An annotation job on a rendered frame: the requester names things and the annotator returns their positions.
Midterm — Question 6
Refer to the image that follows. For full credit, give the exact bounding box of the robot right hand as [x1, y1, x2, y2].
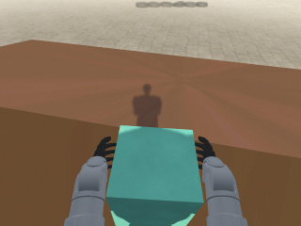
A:
[195, 136, 216, 170]

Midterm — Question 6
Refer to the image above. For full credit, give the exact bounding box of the robot left forearm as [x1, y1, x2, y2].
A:
[64, 155, 108, 226]

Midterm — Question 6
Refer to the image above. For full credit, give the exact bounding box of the robot right forearm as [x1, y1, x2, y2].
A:
[202, 156, 248, 226]

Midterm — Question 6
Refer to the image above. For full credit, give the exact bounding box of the robot left hand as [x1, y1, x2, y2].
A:
[93, 137, 117, 169]

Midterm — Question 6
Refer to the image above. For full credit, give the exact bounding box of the carton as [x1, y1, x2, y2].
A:
[105, 125, 204, 226]

